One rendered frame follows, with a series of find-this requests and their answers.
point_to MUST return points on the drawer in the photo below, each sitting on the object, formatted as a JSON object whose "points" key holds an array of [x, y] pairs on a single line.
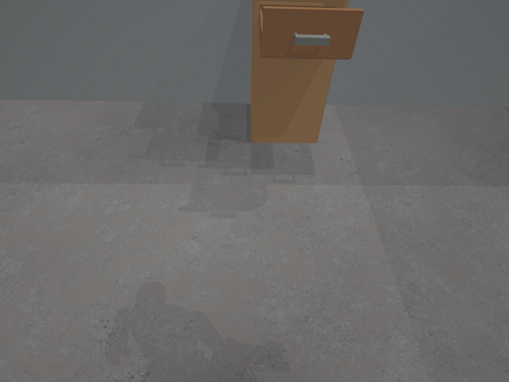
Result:
{"points": [[278, 23]]}

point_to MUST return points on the handle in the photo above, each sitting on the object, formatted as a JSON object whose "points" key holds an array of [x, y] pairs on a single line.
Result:
{"points": [[301, 39]]}

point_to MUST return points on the cabinet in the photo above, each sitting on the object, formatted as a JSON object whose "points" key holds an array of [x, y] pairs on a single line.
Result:
{"points": [[288, 96]]}

